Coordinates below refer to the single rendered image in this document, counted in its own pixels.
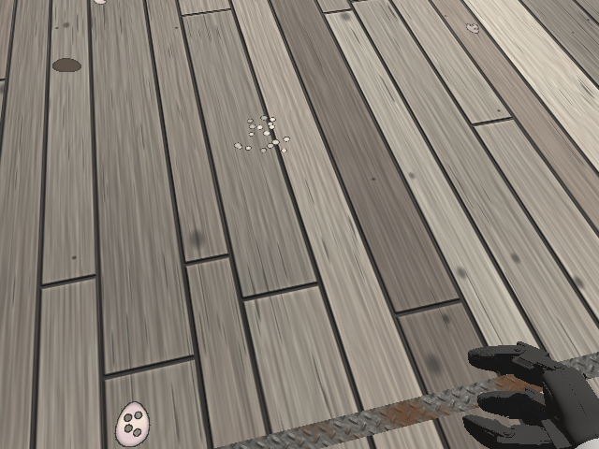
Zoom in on right robot hand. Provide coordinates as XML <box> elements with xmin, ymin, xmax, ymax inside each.
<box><xmin>462</xmin><ymin>341</ymin><xmax>599</xmax><ymax>449</ymax></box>

